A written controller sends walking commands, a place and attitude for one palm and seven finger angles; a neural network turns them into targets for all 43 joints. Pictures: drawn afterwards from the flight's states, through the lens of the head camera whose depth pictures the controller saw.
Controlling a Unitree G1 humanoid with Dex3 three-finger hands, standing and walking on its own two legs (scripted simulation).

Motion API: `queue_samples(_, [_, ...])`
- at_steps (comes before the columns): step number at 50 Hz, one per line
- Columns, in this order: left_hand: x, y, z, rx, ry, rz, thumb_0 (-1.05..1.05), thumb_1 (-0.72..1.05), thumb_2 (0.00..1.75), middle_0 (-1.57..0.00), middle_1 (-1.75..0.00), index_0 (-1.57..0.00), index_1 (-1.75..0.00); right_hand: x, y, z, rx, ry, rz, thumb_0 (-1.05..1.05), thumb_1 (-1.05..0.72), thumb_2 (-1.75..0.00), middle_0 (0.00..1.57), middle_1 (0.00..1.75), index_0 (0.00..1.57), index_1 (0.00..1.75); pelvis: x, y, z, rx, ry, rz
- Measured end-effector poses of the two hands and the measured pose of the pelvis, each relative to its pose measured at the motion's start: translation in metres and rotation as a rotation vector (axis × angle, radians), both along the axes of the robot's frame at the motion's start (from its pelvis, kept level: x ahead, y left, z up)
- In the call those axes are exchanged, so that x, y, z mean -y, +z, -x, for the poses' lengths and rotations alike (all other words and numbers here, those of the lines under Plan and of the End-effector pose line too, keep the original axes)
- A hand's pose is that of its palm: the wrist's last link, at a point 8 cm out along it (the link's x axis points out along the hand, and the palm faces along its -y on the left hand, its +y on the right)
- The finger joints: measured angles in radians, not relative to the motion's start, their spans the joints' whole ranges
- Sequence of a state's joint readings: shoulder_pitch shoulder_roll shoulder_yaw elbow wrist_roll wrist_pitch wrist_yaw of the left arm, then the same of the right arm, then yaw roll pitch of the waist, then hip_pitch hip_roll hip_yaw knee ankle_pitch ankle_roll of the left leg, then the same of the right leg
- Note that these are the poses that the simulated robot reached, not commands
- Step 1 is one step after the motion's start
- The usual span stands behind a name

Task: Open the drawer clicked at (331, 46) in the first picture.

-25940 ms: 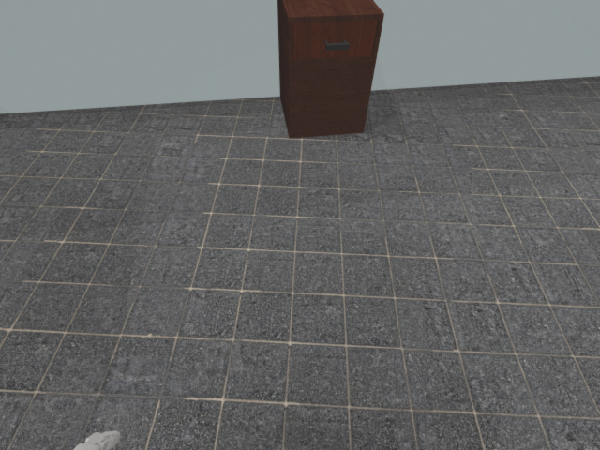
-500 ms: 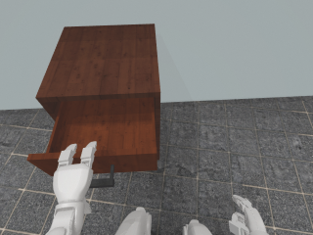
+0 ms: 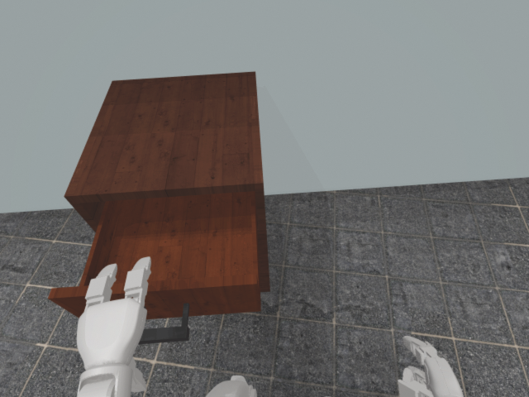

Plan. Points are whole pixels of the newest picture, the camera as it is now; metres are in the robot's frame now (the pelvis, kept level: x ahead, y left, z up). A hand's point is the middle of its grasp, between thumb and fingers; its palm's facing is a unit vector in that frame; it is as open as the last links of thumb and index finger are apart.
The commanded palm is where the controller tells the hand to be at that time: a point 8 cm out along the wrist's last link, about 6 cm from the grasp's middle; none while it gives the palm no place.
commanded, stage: lift the hand off the handle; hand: left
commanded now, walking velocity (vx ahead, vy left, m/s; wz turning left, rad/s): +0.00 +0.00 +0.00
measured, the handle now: (162, 323) +0.27 +0.24 -0.18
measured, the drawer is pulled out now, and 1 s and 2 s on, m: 0.22 0.22 0.22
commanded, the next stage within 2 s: draw the hand back to the body in 0.74 s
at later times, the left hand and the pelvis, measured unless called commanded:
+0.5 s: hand (118, 331) +0.21 +0.24 +0.00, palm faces -0.03 -0.09 -1.00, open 16.1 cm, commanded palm +0.19 +0.23 +0.06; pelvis +0.02 -0.01 +0.02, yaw +0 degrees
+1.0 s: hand (112, 321) +0.21 +0.23 +0.03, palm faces +0.04 -0.09 -1.00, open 16.1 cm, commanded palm +0.19 +0.24 +0.09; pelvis +0.01 -0.01 +0.03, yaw +0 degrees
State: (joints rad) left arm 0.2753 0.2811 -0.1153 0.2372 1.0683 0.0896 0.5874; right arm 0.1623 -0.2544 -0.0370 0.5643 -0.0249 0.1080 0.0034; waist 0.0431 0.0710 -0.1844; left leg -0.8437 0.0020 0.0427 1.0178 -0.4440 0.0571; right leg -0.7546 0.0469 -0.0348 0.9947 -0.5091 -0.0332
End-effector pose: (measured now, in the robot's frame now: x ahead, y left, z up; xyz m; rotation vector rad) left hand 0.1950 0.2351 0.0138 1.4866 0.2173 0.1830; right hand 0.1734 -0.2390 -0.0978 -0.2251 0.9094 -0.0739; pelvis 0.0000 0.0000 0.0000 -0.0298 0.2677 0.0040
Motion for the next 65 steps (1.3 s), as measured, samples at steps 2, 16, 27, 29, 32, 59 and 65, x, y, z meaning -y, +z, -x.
queue_samples(2, [0.003,0.004,-0.003,-0.002,-0.004,0.005,0.0,-0.49,0.3,-0.17,-0.3,-0.18,-0.3,-0.002,0.003,-0.005,0.011,0.004,-0.01,0.01,-0.91,-0.9,0.2,0.3,0.2,0.3,0.002,0.002,-0.001,0.004,0.0,-0.003])
queue_samples(16, [0.003,0.028,-0.004,-0.016,0.01,0.002,0.0,-0.48,0.3,-0.17,-0.3,-0.18,-0.3,-0.001,0.018,-0.018,0.048,0.007,-0.055,0.01,-0.91,-0.9,0.2,0.3,0.2,0.3,0.011,0.015,-0.014,0.033,-0.012,-0.018])
queue_samples(27, [-0.001,0.043,0.006,-0.001,-0.007,0.01,0.0,-0.49,0.3,-0.17,-0.3,-0.18,-0.3,0.01,0.022,-0.019,0.049,0.007,-0.027,0.01,-0.91,-0.9,0.2,0.3,0.2,0.3,0.013,0.018,-0.015,0.053,-0.005,-0.019])
queue_samples(29, [-0.002,0.046,0.006,0.009,-0.009,0.008,0.0,-0.49,0.3,-0.17,-0.3,-0.18,-0.3,0.01,0.023,-0.019,0.051,0.005,-0.029,0.01,-0.91,-0.9,0.2,0.3,0.2,0.3,0.013,0.019,-0.015,0.056,-0.006,-0.019])
queue_samples(32, [-0.003,0.05,0.004,0.014,-0.004,0.007,0.0,-0.49,0.3,-0.17,-0.3,-0.18,-0.3,0.009,0.025,-0.019,0.056,0.001,-0.036,0.01,-0.91,-0.9,0.2,0.3,0.2,0.3,0.013,0.02,-0.014,0.063,-0.007,-0.019])
queue_samples(59, [-0.012,0.091,0.01,0.03,0.024,0.025,0.0,-0.49,0.3,-0.17,-0.3,-0.18,-0.3,-0.013,0.042,-0.024,0.109,0.023,-0.089,0.01,-0.91,-0.9,0.2,0.3,0.2,0.3,0.004,0.035,-0.012,0.134,-0.005,-0.02])
queue_samples(65, [-0.009,0.107,0.012,0.031,-0.027,0.033,0.0,-0.49,0.3,-0.17,-0.3,-0.18,-0.3,-0.018,0.054,-0.035,0.145,0.048,-0.085,0.01,-0.91,-0.9,0.2,0.3,0.2,0.3,0.004,0.04,-0.013,0.158,-0.005,-0.019])
